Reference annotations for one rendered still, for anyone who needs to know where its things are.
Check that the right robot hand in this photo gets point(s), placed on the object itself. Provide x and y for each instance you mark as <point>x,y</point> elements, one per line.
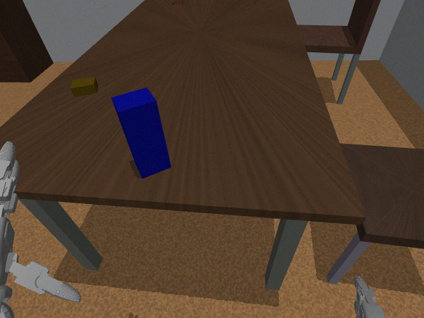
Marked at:
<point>365,305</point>

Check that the left robot hand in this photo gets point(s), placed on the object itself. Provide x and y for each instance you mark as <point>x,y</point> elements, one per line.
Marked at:
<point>33,276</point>

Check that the left robot arm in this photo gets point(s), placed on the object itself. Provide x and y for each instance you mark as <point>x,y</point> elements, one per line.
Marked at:
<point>5,310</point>

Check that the chair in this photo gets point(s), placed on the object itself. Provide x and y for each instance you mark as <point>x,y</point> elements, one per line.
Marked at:
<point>342,39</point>
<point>390,184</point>

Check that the table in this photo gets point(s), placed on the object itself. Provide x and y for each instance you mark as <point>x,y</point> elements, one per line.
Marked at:
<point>247,129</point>

